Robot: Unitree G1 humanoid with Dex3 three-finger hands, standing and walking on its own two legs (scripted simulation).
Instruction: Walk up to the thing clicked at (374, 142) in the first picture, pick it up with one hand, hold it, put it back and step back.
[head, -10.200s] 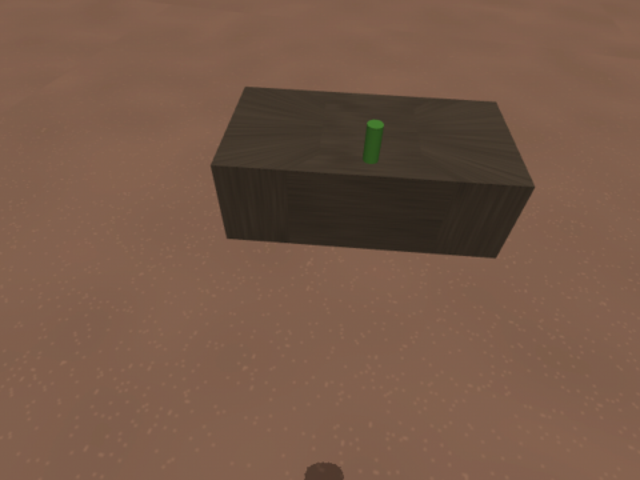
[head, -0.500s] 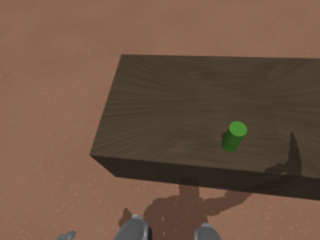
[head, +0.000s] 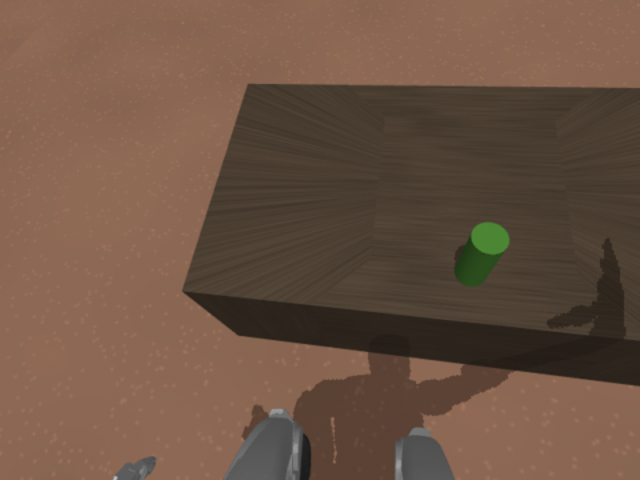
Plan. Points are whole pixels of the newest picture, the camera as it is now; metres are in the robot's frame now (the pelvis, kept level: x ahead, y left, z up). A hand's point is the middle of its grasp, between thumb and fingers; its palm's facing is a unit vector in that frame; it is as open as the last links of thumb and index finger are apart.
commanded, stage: approach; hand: right
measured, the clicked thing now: (479, 256) +0.50 -0.21 -0.22
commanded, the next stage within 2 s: close in in 0.40 s
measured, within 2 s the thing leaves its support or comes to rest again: neither
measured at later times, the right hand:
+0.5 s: hand (551, 272) +0.45 -0.31 -0.19, palm faces +0.11 +0.99 +0.02, open 17.6 cm
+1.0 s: hand (490, 265) +0.48 -0.23 -0.22, palm faces +0.12 +0.99 -0.01, open 17.3 cm
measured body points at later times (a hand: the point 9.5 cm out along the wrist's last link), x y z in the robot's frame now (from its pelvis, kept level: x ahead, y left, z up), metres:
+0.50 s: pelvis -0.05 +0.01 -0.21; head +0.16 -0.05 +0.18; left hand +0.04 +0.27 -0.32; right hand +0.44 -0.37 -0.18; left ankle +0.05 +0.16 -0.65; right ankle +0.00 -0.12 -0.65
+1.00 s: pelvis -0.08 +0.00 -0.26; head +0.13 -0.03 +0.14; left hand -0.04 +0.28 -0.36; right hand +0.47 -0.28 -0.22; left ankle +0.05 +0.16 -0.65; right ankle +0.00 -0.12 -0.65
